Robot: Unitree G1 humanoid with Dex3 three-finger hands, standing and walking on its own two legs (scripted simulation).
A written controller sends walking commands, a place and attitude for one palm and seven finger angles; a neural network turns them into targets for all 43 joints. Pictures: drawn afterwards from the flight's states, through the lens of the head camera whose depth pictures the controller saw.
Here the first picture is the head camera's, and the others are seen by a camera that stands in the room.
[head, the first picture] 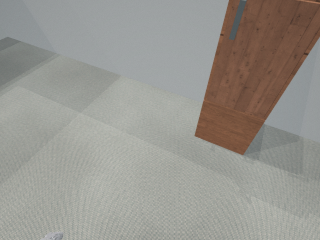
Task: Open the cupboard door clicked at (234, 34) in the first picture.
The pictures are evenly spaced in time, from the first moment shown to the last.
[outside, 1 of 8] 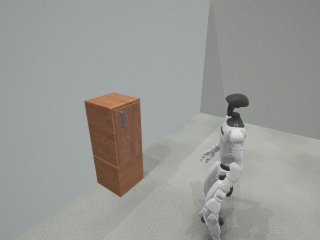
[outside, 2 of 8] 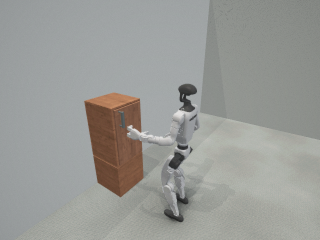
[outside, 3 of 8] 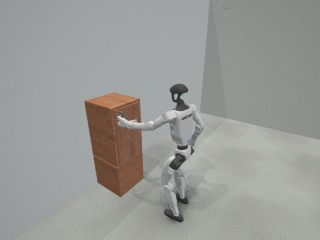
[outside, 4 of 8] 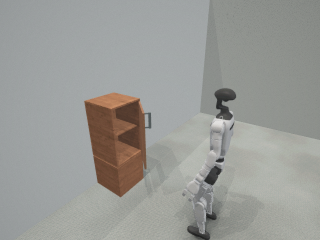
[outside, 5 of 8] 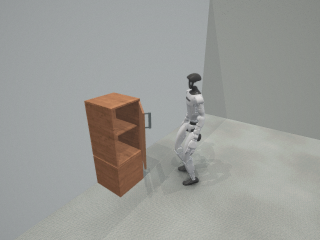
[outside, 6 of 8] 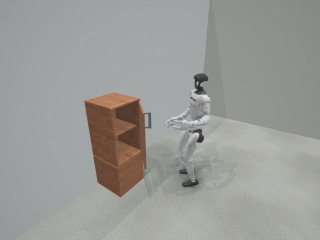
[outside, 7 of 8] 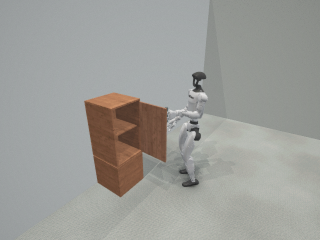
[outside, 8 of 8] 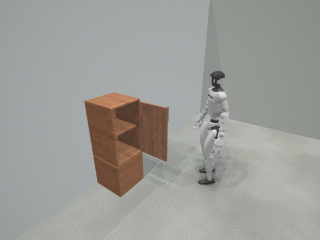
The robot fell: no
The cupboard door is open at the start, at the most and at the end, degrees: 0 90 90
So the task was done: yes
